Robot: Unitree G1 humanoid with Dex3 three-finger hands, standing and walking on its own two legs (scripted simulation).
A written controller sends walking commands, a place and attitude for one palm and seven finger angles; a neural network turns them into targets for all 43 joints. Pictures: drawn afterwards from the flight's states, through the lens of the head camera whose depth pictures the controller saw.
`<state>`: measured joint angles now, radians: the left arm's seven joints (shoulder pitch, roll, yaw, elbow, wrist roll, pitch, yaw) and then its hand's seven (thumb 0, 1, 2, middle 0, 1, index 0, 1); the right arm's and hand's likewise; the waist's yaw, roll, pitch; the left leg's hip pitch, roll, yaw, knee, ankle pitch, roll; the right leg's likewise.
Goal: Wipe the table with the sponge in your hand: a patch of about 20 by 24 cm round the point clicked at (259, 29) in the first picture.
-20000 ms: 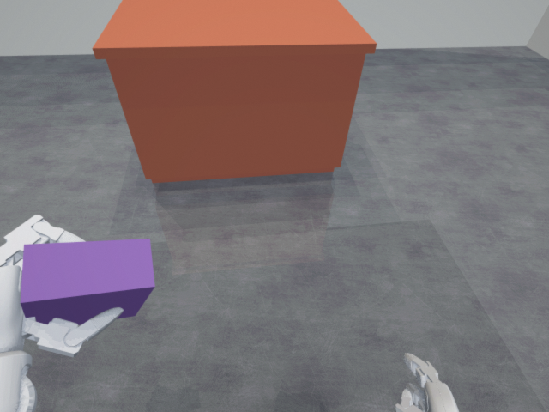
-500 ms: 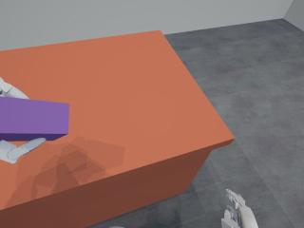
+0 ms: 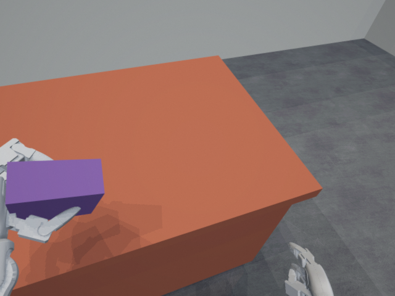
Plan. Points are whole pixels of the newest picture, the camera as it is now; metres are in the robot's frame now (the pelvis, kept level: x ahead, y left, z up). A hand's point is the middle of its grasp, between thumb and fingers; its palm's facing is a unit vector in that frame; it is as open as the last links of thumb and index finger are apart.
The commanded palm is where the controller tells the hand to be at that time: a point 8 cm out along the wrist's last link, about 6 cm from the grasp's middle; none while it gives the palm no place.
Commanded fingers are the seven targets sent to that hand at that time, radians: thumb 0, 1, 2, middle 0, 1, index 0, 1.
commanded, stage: come to a stop and stand still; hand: left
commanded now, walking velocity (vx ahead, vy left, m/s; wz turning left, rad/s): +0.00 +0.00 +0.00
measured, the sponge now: (69, 191) +0.23 +0.23 +0.14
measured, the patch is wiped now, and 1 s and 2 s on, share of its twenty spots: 0.00 0.00 0.00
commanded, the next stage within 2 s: look again from close up in 0.52 s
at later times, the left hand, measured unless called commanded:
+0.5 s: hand (32, 193) +0.22 +0.27 +0.16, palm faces +0.38 -0.84 -0.39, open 9.9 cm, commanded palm +0.16 +0.30 +0.18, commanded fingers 0.00 0.10 1.30 -1.20 -1.60 -1.20 -1.60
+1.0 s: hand (39, 202) +0.20 +0.25 +0.16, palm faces +0.37 -0.85 -0.39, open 9.9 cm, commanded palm +0.15 +0.29 +0.18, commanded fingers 0.00 0.10 1.30 -1.20 -1.60 -1.20 -1.60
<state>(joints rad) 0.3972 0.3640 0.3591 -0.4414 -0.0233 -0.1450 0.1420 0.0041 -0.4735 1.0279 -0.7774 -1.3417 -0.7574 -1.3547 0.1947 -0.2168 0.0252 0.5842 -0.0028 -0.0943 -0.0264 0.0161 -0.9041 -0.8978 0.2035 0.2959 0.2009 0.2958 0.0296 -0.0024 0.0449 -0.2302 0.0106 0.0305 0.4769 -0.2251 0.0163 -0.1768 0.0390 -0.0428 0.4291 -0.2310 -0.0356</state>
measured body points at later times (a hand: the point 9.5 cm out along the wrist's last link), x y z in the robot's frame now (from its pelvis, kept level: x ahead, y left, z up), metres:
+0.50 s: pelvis +0.00 +0.03 +0.00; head +0.01 +0.04 +0.45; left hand +0.19 +0.31 +0.18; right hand +0.17 -0.20 -0.08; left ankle +0.02 +0.11 -0.74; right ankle +0.00 -0.10 -0.74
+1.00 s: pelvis -0.01 +0.01 +0.00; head +0.00 +0.01 +0.45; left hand +0.18 +0.30 +0.18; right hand +0.17 -0.21 -0.08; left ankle +0.02 +0.11 -0.74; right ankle +0.00 -0.10 -0.74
